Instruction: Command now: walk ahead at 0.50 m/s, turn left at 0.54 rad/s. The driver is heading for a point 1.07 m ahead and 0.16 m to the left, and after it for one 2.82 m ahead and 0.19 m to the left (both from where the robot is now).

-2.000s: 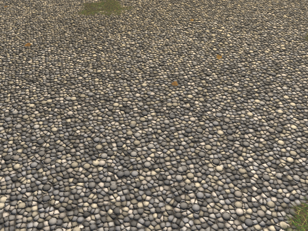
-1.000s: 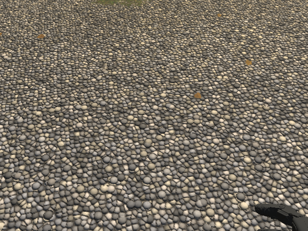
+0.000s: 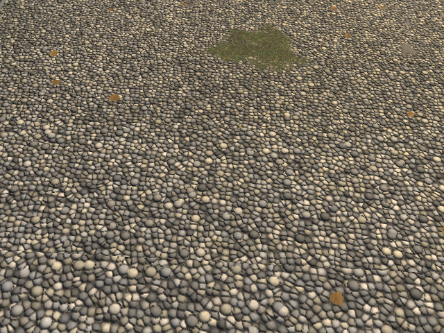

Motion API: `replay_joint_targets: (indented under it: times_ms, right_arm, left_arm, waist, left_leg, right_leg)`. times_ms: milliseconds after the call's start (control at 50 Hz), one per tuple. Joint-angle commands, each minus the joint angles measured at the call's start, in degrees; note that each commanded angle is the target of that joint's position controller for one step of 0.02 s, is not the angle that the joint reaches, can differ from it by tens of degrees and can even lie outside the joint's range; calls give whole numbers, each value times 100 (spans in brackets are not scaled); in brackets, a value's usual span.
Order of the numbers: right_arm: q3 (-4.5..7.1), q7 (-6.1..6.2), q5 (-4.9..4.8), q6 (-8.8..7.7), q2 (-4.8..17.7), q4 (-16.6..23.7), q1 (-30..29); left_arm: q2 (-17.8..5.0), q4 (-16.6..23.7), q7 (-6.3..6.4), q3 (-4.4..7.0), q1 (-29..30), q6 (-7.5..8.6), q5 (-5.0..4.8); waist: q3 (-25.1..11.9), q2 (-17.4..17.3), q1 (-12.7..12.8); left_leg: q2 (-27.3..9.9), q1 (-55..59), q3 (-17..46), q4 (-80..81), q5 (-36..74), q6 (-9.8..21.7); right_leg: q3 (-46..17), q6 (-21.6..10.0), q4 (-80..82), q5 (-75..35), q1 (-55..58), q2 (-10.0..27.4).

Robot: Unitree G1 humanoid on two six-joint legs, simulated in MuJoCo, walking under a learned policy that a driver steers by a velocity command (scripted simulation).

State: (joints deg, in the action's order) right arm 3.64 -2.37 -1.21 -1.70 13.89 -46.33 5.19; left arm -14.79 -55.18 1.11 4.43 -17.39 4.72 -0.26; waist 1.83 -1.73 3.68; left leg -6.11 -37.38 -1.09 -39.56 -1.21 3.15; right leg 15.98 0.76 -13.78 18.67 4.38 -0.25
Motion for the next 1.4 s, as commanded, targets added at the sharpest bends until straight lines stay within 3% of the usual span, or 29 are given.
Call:
replay_joint_targets:
  times_ms: [20, 80, 100, 120, 140, 160, 180, 220, 320, 480, 580, 600, 620, 640, 660, 700, 760, 900, 1020, 1080, 1100, 1120, 1140, 1160, 1180, 1240, 1300, 1340, 1400]
  right_arm:
    - [104, -92, -4, -40, 408, 600, -390]
    - [513, -5, -55, 0, 1118, 231, 1455]
    - [673, 130, -68, 54, 1716, 111, 1993]
    - [648, 94, -19, -30, 2007, 355, 1657]
    - [498, 24, 25, -110, 1517, 369, 1782]
    - [419, 21, 20, -172, 1201, 317, 1631]
    - [353, 23, -1, -215, 982, 390, 1246]
    - [251, 72, 92, -235, 701, 578, 727]
    - [326, 270, 24, -251, 1000, 513, 1218]
    - [304, 396, -9, -119, 935, 345, 1827]
    - [269, 422, 4, -31, 836, 415, 1662]
    - [193, 404, 74, -32, 673, 532, 1594]
    - [106, 406, 4, -52, 324, 486, 2550]
    - [83, 385, -86, -86, 460, 356, 2851]
    - [194, 362, -118, -109, 931, 420, 2174]
    - [205, 364, 11, -126, 967, 722, 1159]
    - [189, 344, 31, -126, 696, 702, 1384]
    - [5, 236, 103, -227, 330, 1008, 339]
    - [105, 25, 54, -323, 564, 1090, -61]
    - [261, -69, 72, -441, 778, 845, 932]
    - [376, -71, 93, -496, 992, 564, 1903]
    - [491, -29, 99, -497, 1618, 570, 2254]
    - [349, -47, -14, -452, 1317, 673, 2275]
    - [354, -64, -85, -426, 1230, 469, 2403]
    - [285, -86, -35, -438, 1021, 501, 2097]
    - [224, -72, 97, -534, 781, 514, 1029]
    - [224, 146, 122, -694, 765, 398, 1016]
    - [227, 369, 105, -631, 741, 255, 1196]
    - [228, 479, 119, -562, 751, 125, 1588]
  left_arm:
    - [-1118, 305, 53, 254, 108, -83, -82]
    - [-1219, 430, 82, 253, 338, -195, -136]
    - [-755, 582, 68, 105, 169, -135, 94]
    - [-260, 916, 8, -52, -134, 83, 73]
    - [-769, 1034, -67, 41, 535, 298, -187]
    - [-789, 1124, -97, 51, 778, 383, -306]
    - [-759, 1036, -54, 56, 774, 411, -196]
    - [-858, 950, -22, 149, 627, 281, -14]
    - [-557, 1292, 14, 86, 1267, 71, 99]
    - [-466, 1837, -262, 19, 2384, 254, 19]
    - [-854, 1633, -270, 197, 1174, 353, 62]
    - [-1081, 1539, -260, 258, 395, 366, 150]
    - [-1444, 1389, -274, 375, -401, 312, 158]
    - [-1180, 1140, -354, 323, -721, 246, -48]
    - [-753, 1208, -347, 209, -444, 206, -141]
    - [-585, 1337, -324, 87, 277, 130, 38]
    - [-426, 1274, -293, 12, 492, 175, 73]
    - [-1024, 913, -180, 146, -47, 49, -52]
    - [-879, 859, -203, 82, -351, -39, -61]
    - [-918, 1000, -221, 65, -123, -106, -88]
    - [-889, 1096, -189, 41, 92, -79, -129]
    - [-429, 1181, -184, -68, -582, -14, -54]
    - [-337, 1094, -189, -111, -972, 92, -55]
    - [-681, 1332, -155, -11, -407, 105, -258]
    - [-798, 1523, -101, 30, 109, 19, -290]
    - [-590, 1515, -139, 47, 61, -307, -110]
    - [-533, 1628, -240, 87, 478, -267, -142]
    - [-372, 1754, -344, 58, 856, -183, -11]
    - [-189, 1810, -542, 20, 1183, -211, -70]
  waist:
    - [244, 538, -226]
    - [-870, 479, -1283]
    - [-1281, -667, -1232]
    - [-2070, -1385, -643]
    - [-2017, -526, -1022]
    - [-1266, -409, -933]
    - [-774, 121, -674]
    - [-543, 67, -307]
    - [-254, 8, -406]
    - [-122, -374, -853]
    - [-443, -538, -188]
    - [-1177, -158, 144]
    - [-2130, 1201, -18]
    - [-2089, 2081, -10]
    - [-1122, 1187, 121]
    - [-92, 373, -68]
    - [-174, 658, -422]
    - [-239, 509, -109]
    - [-149, 544, -34]
    - [-566, 669, -705]
    - [-886, 461, -1233]
    - [-1365, -1018, -962]
    - [-1468, -1632, -785]
    - [-1079, -1249, -922]
    - [-697, -567, -852]
    - [-110, 8, -279]
    - [51, -261, -311]
    - [23, -127, -401]
    - [-44, -139, -596]
  left_leg:
    - [277, 110, -384, 184, -634, 253]
    - [986, 2931, -594, 678, -636, 752]
    - [-130, 4443, 1216, 803, -392, 1131]
    - [-1292, 5775, 4736, 1941, -1571, 2322]
    - [-1354, 5723, 4743, 2448, -1710, 2071]
    - [-1167, 5192, 3852, 2372, -1501, 1828]
    - [-863, 4303, 3093, 2323, -928, 1584]
    - [-464, 3174, 2326, 2456, -106, 1377]
    - [-153, 2636, 1761, 2654, 680, 1334]
    - [-21, 2788, 1889, 2190, 36, 886]
    - [-5, 3365, 2068, 980, 1558, 635]
    - [268, 2837, 1803, -300, 1040, 436]
    - [1066, 1076, 1237, -2352, -1124, 12]
    - [1218, -200, 1204, -3452, -3280, -87]
    - [895, -785, 1306, -3943, -2947, -59]
    - [499, -589, 954, -3565, -2050, -45]
    - [33, 53, 811, -2573, -1570, -53]
    - [-9, 333, 396, -157, 128, -268]
    - [110, 175, 229, -602, 79, -90]
    - [608, 2204, -186, 146, -483, 155]
    - [478, 3400, -60, 644, -4, 320]
    - [-974, 4737, 1825, 1059, -85, 1073]
    - [-1532, 4941, 2953, 1316, 647, 1471]
    - [-1689, 4618, 3201, 1802, -333, 1516]
    - [-1567, 4120, 2864, 1903, -666, 1379]
    - [-1423, 2390, 1801, 2176, -899, 1160]
    - [-1003, 2437, 805, 2236, -882, 689]
    - [-558, 1902, -104, 1993, -1091, 455]
    - [-609, 1685, -514, 1424, -1514, 285]
  right_leg:
    - [-314, -795, -283, -4318, 117, 1800]
    - [-59, -396, -3071, -5308, -635, 1427]
    - [-76, -105, -4998, -1872, -2266, 996]
    - [-1287, 155, -6715, 1666, -4249, -254]
    - [-2159, 3, -6921, 1430, -4859, 13]
    - [-2069, -147, -6676, 990, -5195, 262]
    - [-2071, -192, -6151, 516, -4936, 541]
    - [-2115, -148, -5445, 1, -4141, 802]
    - [-1927, 231, -3881, -1074, -4212, 622]
    - [-1883, 17, -1607, -2634, -3564, 88]
    - [-1740, -455, -1153, -1724, -2203, -13]
    - [-2422, -803, -1320, -1947, -836, 694]
    - [-4483, -1710, -1335, -1338, 1273, 1828]
    - [-6183, -2057, -475, 201, 1590, 2311]
    - [-5716, -1819, -304, 1041, 911, 2141]
    - [-4356, -1580, 4, 147, -800, 1687]
    - [-3471, -1449, 305, -873, -1407, 1212]
    - [-2405, -1410, 490, -2394, -1302, 1043]
    - [-2339, -1396, -406, -2691, -798, 1283]
    - [-2237, -1159, -1931, -4022, -1432, 1063]
    - [-2117, -917, -3240, -3898, -2085, 741]
    - [-1849, -495, -5383, -516, -3632, 84]
    - [-2290, -464, -6401, 1629, -4679, -170]
    - [-2396, -492, -6567, 1329, -5457, -79]
    - [-2312, -520, -6525, 1004, -5578, 201]
    - [-2479, -425, -5527, 56, -4710, 710]
    - [-2519, -462, -4423, -1729, -4845, 627]
    - [-2075, -431, -3013, -3518, -4072, 306]
    - [-1824, -522, -2315, -4812, -3314, 57]
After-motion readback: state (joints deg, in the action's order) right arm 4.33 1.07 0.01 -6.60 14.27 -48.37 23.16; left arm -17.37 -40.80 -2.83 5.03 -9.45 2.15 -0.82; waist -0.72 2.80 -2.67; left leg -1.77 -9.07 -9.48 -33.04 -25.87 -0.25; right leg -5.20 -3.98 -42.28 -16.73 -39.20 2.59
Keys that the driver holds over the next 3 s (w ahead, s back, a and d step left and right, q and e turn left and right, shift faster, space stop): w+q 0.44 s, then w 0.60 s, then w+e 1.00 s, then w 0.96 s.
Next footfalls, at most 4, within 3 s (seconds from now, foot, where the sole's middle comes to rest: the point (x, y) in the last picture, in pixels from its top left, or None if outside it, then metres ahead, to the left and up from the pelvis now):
0.08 left None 0.22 0.11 -0.77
0.60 right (242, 310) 0.54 -0.01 -0.77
1.10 left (139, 275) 0.63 0.32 -0.77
1.60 right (202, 203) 1.01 0.16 -0.92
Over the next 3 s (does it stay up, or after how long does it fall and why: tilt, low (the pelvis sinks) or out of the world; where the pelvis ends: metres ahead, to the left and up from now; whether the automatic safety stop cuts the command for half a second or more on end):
stays up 1.57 0.16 -0.24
